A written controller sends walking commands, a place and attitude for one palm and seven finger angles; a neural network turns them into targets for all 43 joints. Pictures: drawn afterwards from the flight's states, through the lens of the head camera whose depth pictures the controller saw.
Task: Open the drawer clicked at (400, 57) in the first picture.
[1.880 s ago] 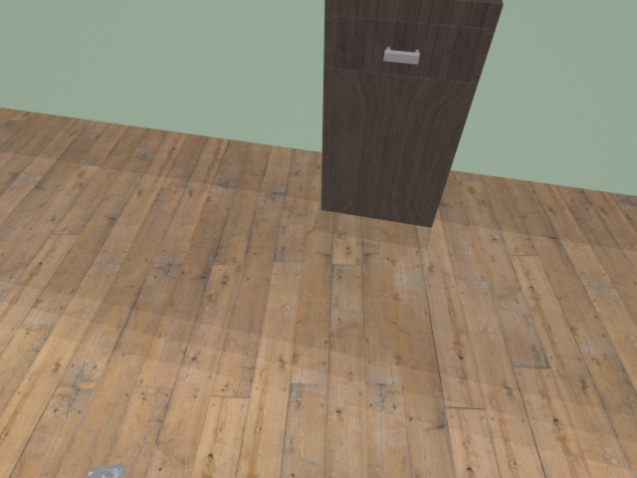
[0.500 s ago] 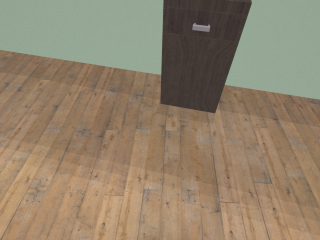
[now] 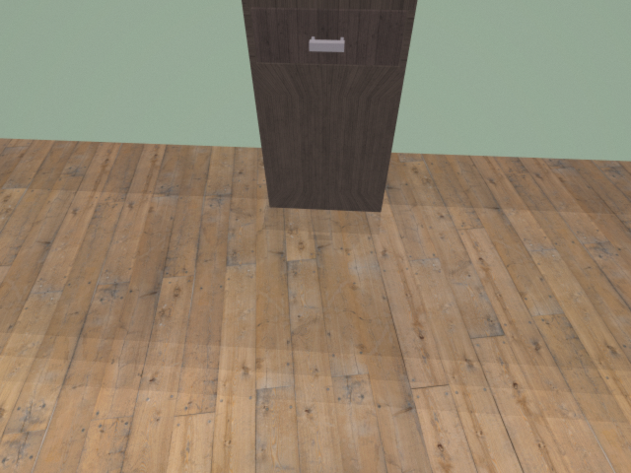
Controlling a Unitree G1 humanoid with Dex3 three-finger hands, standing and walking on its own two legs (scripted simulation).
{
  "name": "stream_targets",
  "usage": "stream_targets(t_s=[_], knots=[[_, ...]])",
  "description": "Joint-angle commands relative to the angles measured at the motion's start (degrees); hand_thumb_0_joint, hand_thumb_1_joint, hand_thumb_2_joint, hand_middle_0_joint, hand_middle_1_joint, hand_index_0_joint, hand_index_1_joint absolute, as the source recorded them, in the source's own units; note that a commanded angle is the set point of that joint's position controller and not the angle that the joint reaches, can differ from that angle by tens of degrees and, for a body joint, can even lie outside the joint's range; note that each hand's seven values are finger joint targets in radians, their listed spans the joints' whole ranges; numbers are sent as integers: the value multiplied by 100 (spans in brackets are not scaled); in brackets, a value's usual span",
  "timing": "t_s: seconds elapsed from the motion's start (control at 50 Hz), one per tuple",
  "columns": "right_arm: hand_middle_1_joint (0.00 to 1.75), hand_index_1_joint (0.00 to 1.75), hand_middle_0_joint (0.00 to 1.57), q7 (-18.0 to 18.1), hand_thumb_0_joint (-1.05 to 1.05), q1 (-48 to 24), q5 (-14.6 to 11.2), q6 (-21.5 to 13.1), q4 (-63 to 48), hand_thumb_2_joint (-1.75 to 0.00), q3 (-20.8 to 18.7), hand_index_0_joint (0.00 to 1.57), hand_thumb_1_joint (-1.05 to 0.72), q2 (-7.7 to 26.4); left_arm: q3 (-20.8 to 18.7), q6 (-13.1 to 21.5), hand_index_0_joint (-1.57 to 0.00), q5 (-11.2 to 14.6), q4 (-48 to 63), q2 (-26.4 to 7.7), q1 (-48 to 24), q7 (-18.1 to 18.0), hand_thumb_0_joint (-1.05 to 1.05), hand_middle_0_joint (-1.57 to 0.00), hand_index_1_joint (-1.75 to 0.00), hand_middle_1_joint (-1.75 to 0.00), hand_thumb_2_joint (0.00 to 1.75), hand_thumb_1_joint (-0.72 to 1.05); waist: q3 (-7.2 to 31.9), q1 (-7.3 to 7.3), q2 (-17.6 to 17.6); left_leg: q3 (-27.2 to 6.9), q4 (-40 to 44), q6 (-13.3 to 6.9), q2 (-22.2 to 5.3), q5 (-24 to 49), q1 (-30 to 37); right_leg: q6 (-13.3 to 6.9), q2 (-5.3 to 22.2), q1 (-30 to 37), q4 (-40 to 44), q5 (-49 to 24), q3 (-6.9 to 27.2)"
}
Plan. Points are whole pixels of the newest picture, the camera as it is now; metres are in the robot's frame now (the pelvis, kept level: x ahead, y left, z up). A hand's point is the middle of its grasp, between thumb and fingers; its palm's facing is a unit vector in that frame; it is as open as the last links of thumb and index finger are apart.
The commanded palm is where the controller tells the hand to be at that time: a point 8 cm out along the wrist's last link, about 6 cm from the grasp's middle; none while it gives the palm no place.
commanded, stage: walk to a spot facing it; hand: left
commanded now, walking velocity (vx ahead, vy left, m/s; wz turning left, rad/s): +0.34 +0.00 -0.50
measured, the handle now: (327, 42) +1.28 +0.05 -0.01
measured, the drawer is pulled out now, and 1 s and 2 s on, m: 0.00 0.00 0.00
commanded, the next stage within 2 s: turn to face it in 1.00 s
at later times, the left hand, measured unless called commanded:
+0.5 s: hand (195, 472) +0.16 +0.20 -0.18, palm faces -0.08 -0.98 -0.18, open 7.4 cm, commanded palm none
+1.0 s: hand (306, 242) +0.59 +0.07 -0.15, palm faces -0.54 -0.82 -0.18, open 7.4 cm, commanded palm none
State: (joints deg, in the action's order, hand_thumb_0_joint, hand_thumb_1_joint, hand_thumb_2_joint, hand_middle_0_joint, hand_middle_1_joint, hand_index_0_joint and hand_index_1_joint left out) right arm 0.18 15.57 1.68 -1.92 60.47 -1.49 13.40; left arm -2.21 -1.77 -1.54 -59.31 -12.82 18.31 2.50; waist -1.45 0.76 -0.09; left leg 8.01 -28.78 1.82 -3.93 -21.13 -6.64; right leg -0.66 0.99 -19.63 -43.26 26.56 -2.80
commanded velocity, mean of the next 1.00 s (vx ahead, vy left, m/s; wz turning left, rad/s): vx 0.32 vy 0.00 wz -0.50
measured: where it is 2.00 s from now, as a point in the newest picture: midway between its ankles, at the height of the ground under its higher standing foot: (375, 378)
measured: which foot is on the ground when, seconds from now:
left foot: down 0.00-0.04, up 0.06-0.48, down 0.50-1.00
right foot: down 0.00-0.52, up 0.54-1.00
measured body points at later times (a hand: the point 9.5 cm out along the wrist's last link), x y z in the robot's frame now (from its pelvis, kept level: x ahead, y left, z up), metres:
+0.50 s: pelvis +0.19 +0.01 -0.01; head +0.22 +0.03 +0.44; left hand +0.16 +0.25 -0.16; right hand +0.30 -0.23 -0.13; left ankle +0.31 +0.11 -0.73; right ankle +0.03 -0.10 -0.73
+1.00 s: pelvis +0.37 -0.02 +0.00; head +0.41 -0.04 +0.45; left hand +0.61 +0.11 -0.14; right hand +0.17 -0.18 -0.14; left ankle +0.32 +0.11 -0.73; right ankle +0.41 -0.19 -0.70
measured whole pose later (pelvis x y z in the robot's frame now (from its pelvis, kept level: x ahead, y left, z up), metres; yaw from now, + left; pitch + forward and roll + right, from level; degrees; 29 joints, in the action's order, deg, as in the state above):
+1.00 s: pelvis +0.37 -0.02 +0.00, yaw -29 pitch +0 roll +0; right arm 0.8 25.6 2.1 -3.5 62.3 -2.7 10.6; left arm -4.6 -1.9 -2.3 -52.9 -11.9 3.7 2.9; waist -5.1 -4.1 0.8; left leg 23.5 -23.3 1.7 -6.1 -22.5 0.8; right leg -0.5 5.4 -31.4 -42.0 11.3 -6.7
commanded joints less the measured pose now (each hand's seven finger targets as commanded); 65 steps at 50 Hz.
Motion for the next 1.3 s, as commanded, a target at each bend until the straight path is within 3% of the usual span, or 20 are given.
stream_targets(t_s=[0.0, 0.02, 0.04, 0.1, 0.18, 0.38, 0.44, 0.46, 0.48, 0.5, 0.56, 0.64, 0.9, 0.96, 1.0, 1.02, 1.04, 1.06, 1.18, 1.28], knots=[[30, 30, 20, 60, 0, -330, -65, -96, -416, -90, -251, 20, -90, 930, -308, 357, -20, -4, 237, -801, 984, -23, 0, -20, -30, -30, 90, 90, 239, 654, 619, 80, -1640, -326, -739, 759, -1627, -255, 246, 2076, 1779, -802, 259], [30, 30, 20, -7, 0, -573, -118, -134, -769, -90, -133, 20, -90, 460, -461, 446, -20, -7, 65, -1491, 1745, -151, 0, -20, -30, -30, 90, 90, 305, 871, 2524, 354, -3599, 20, 96, -1209, -3457, -935, 1977, 2811, 2846, -727, 3303], [30, 30, 20, 6, 0, -1037, -84, -164, -950, -90, -168, 20, -90, 700, -414, 448, -20, 103, 73, -1408, 1862, -257, 0, -20, -30, -30, 90, 90, 136, 895, 1516, -518, -4044, -79, -110, -1100, -3741, -1338, 2196, 2489, 3156, -770, 3968], [30, 30, 20, -46, 0, -972, -24, -134, -760, -90, -227, 20, -90, 485, -277, 483, -20, 30, 318, -865, 754, -304, 0, -20, -30, -30, 90, 90, -450, 289, 250, -769, -4052, -4, -506, 53, -3523, -1315, 1786, 1322, 3189, -463, 2960], [30, 30, 20, -87, 0, -654, -22, -23, -669, -90, -232, 20, -90, 198, -237, 597, -20, 12, 233, -670, 736, -297, 0, -20, -30, -30, 90, 90, -165, 46, 390, -523, -3335, 168, -417, 648, -3169, -1062, 1230, 1219, 3003, -2193, 1798], [30, 30, 20, -180, 0, -1565, -78, -128, -1161, -90, -199, 20, -90, 22, -244, 582, -20, -6, 75, -656, 874, -362, 0, -20, -30, -30, 90, 90, -339, 227, 805, -237, -1213, 15, -59, 1046, -2455, -834, 994, 1526, 2701, -3460, 1529], [30, 30, 20, -45, 0, -297, -51, -220, -801, -90, -276, 20, -90, 309, -325, 572, -20, 38, 152, -753, 530, -365, 0, -20, -30, -30, 90, 90, 206, -392, 560, -136, -101, -145, 222, 1239, -341, -619, 666, 1074, 1320, -4331, 1300], [30, 30, 20, 44, 0, 637, -12, -245, -537, -90, -376, 20, -90, 738, -323, 565, -20, 81, 211, -593, 558, -326, 0, -20, -30, -30, 90, 90, 765, -736, 30, -680, 12, -300, -338, 1267, 1217, -443, 368, 268, 89, -3552, 1099], [30, 30, 20, 77, 0, 1293, 72, -263, -401, -90, -529, 20, -90, 1426, -314, 533, -20, 146, 299, -234, 899, -241, 0, -20, -30, -30, 90, 90, 1447, -781, -1672, -2992, 550, -926, -2190, 1100, 2267, -143, -449, -1014, -2008, -274, 260], [30, 30, 20, 76, 0, 1346, -16, -180, -462, -90, -471, 20, -90, 1469, -259, 567, -20, 107, 533, -243, 482, -221, 0, -20, -30, -30, 90, 90, 1059, -764, -1268, -3760, 1187, -1318, -2678, 598, 1622, -175, -332, -1455, -2992, 646, 477], [30, 30, 20, 84, 0, 69, -25, -251, -659, -90, -254, 20, -90, 417, -319, 401, -20, -23, 524, -208, -57, -99, 0, -20, -30, -30, 90, 90, -358, -253, -929, -2351, 1864, -865, -2028, -929, -524, -120, 410, -1720, -3447, -606, 487], [30, 30, 20, 126, 0, -75, -41, -370, -592, -90, -236, 20, -90, 248, -337, 138, -20, -64, 483, 14, 207, -10, 0, -20, -30, -30, 90, 90, -125, 102, -642, -761, 1845, -733, -1607, 248, -936, 50, 588, -1373, -2921, -1252, 285], [30, 30, 20, 105, 0, 1157, 11, -290, -119, -90, -264, 20, -90, 446, -219, 113, -20, -43, 1176, 78, -1943, 81, 0, -20, -30, -30, 90, 90, -551, -458, -635, 559, 1451, -800, -1722, 2633, 724, 89, 477, -1813, -60, -1631, -382], [30, 30, 20, 106, 0, 1164, 17, -243, -162, -90, -297, 20, -90, 605, -219, 179, -20, -33, 1173, -18, -1814, 64, 0, -20, -30, -30, 90, 90, -311, -346, -721, 900, 702, -697, -1760, 4223, 1001, -144, 141, -1156, 490, -1185, -633], [30, 30, 20, 73, 0, 989, -33, -209, -300, -90, -335, 20, -90, 792, -281, 269, -20, -41, 896, -285, -784, 15, 0, -20, -30, -30, 90, 90, 352, 169, -582, 1202, -920, -461, -1590, 5318, 701, -341, -303, 452, 1039, -1254, -942], [30, 30, 20, 13, 0, 859, -98, -196, -417, -90, -316, 20, -90, 747, -403, 350, -20, -52, 654, -687, 98, -26, 0, -20, -30, -30, 90, 90, 914, 625, -270, 1250, -2305, -203, -1476, 4405, -438, -523, 29, 2208, 1310, -1929, -526], [30, 30, 20, -13, 0, 981, -180, -193, -666, -90, -229, 20, -90, 306, -568, 415, -20, -16, 562, -1449, 689, -115, 0, -20, -30, -30, 90, 90, 1684, 719, 1064, 1068, -4182, 184, -533, -529, -2565, -1258, 1885, 3996, 1461, -3323, 2246], [30, 30, 20, 73, 0, 352, -171, -184, -889, -90, -220, 20, -90, 310, -620, 365, -20, 155, 484, -1802, 948, -186, 0, -20, -30, -30, 90, 90, 1639, 802, 882, 168, -5266, 201, -282, -1593, -3332, -1730, 2521, 3835, 1879, -4940, 3193], [30, 30, 20, 106, 0, 978, -31, 164, -246, -90, -94, 20, -90, -68, -192, 490, -20, 42, 735, -540, -843, -392, 0, -20, -30, -30, 90, 90, 554, -423, 288, -565, -3871, 152, -581, -15, -2017, -967, 1470, 568, 2317, -4760, 507], [30, 30, 20, 55, 0, 569, -88, 187, -259, -90, -27, 20, -90, -261, -106, 416, -20, 52, 524, -362, -793, -375, 0, -20, -30, -30, 90, 90, 254, -271, 808, -332, -2007, 116, -258, 430, -1509, -744, 1292, 438, 2465, -3739, -28]])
